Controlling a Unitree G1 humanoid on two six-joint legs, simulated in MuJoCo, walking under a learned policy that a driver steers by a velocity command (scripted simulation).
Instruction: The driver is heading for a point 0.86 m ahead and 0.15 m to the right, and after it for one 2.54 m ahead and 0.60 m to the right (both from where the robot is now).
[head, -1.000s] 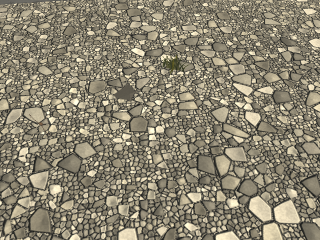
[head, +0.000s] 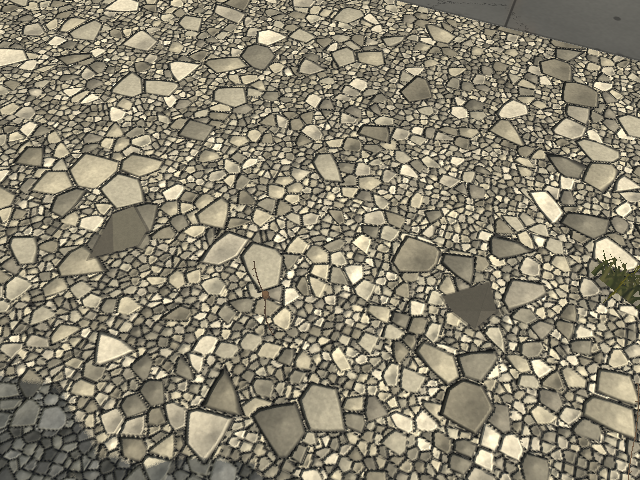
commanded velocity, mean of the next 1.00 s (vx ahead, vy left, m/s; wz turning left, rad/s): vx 0.50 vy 0.00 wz -0.01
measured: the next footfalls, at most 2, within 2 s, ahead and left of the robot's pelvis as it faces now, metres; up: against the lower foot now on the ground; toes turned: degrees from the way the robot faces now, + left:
right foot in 0.30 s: +0.38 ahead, -0.13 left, +0.00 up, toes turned +7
left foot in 0.82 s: +0.64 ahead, +0.13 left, +0.00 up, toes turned -1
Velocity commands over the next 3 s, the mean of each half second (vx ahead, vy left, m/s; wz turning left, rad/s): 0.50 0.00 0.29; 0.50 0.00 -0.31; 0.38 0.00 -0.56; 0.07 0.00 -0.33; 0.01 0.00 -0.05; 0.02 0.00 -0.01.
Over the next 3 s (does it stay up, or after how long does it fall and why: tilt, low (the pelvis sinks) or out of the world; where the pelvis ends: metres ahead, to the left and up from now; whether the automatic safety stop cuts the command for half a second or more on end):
stays up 0.91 -0.08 -0.01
